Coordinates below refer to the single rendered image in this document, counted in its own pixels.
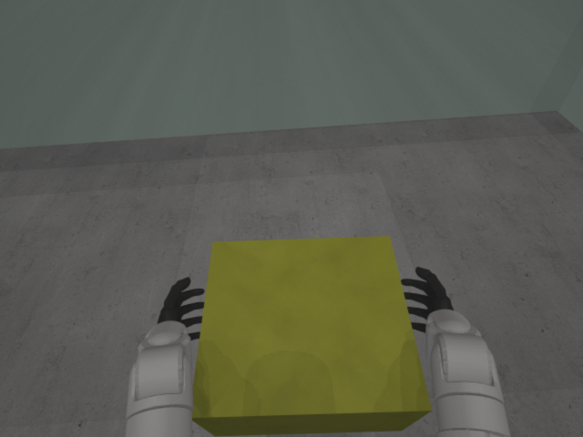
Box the carton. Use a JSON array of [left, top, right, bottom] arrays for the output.
[[192, 236, 432, 436]]

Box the left robot forearm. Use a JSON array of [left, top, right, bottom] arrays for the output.
[[126, 320, 193, 437]]

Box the robot left hand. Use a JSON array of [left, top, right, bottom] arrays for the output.
[[158, 277, 204, 340]]

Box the right robot forearm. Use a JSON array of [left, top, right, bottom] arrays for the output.
[[425, 310, 511, 437]]

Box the robot right hand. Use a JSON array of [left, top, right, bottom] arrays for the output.
[[401, 267, 454, 333]]

